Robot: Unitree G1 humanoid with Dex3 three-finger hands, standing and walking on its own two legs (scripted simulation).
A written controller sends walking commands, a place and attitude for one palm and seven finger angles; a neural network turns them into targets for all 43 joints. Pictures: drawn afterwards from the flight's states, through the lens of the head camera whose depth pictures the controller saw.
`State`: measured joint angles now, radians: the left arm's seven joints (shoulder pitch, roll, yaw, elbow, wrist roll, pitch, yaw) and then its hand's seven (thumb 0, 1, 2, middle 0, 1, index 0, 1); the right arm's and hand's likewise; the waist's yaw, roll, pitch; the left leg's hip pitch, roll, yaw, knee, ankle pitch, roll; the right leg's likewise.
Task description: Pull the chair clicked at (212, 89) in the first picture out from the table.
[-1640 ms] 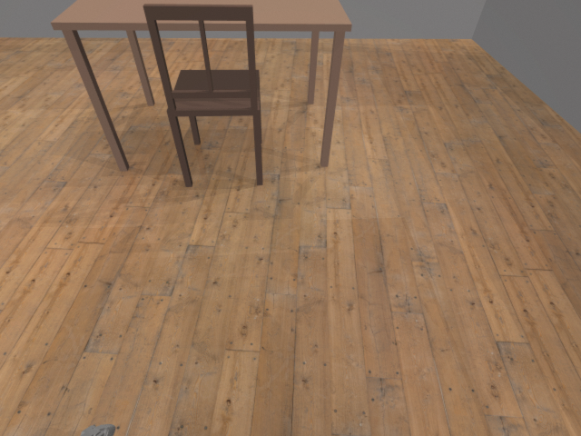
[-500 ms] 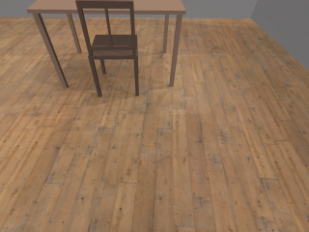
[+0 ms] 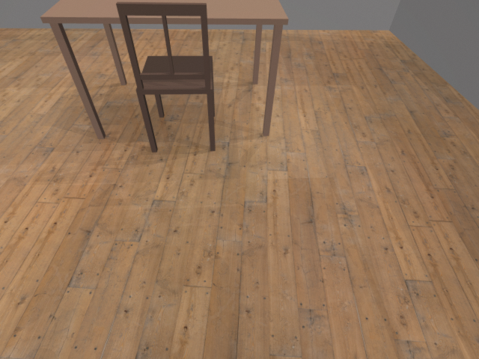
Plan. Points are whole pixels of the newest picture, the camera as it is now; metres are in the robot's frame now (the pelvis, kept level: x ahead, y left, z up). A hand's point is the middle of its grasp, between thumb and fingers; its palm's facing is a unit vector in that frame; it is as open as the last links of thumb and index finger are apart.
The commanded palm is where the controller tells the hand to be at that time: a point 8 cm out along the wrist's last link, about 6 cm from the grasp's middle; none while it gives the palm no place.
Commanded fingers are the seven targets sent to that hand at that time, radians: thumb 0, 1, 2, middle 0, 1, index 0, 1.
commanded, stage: walk to a spot facing it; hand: left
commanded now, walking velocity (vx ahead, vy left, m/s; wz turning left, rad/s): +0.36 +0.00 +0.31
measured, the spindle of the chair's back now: (168, 46) +1.45 +0.43 -0.11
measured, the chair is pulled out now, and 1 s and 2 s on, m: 0.00 0.00 0.00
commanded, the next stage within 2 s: turn to face it in 1.54 s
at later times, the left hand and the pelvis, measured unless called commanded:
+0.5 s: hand (131, 356) +0.17 +0.22 -0.18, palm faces +0.10 -0.98 -0.15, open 7.4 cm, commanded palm none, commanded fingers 0.00 0.90 0.90 -0.20 -0.30 -0.20 -0.30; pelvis +0.15 +0.04 +0.00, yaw +6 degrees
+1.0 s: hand (170, 272) +0.34 +0.18 -0.18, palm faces +0.24 -0.95 -0.21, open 7.2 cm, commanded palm none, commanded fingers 0.00 0.90 0.90 -0.20 -0.30 -0.20 -0.30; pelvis +0.38 +0.01 +0.00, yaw +10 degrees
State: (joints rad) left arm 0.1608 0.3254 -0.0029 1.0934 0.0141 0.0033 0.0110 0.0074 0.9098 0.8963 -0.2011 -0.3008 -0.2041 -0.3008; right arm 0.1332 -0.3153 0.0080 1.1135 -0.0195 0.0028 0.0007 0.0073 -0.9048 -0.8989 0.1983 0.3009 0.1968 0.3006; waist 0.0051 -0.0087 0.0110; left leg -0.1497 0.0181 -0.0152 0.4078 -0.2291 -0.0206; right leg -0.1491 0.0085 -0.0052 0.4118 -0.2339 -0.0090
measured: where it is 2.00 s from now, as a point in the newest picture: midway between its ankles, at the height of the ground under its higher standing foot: (223, 246)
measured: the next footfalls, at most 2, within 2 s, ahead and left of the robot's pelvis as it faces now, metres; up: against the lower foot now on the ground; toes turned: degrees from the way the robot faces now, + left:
right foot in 0.66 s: +0.41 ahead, -0.06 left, +0.00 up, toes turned -3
left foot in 1.22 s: +0.58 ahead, +0.18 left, +0.00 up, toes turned +23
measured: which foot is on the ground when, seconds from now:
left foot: down 0.00-0.68, up 0.70-1.00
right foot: down 0.00-0.22, up 0.24-0.64, down 0.66-1.00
